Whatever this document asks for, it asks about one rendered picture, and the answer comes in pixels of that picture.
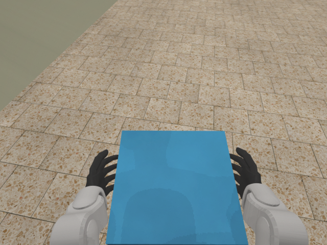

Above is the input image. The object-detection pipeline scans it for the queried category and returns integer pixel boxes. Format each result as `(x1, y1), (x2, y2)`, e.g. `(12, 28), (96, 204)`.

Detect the right robot hand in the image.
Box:
(229, 148), (261, 199)

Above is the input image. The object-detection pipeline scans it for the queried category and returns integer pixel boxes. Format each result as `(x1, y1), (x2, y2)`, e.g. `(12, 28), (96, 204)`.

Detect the left robot forearm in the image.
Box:
(50, 186), (108, 245)

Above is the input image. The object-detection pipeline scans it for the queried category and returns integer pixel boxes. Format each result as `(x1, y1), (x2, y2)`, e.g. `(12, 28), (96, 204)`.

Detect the right robot forearm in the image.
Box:
(242, 183), (309, 245)

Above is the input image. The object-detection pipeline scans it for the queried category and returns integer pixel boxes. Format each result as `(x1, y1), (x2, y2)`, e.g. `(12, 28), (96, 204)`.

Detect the carton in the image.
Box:
(106, 131), (248, 245)

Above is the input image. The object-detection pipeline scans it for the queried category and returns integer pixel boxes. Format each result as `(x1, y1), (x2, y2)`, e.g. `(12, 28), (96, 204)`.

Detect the left robot hand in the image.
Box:
(85, 150), (119, 196)

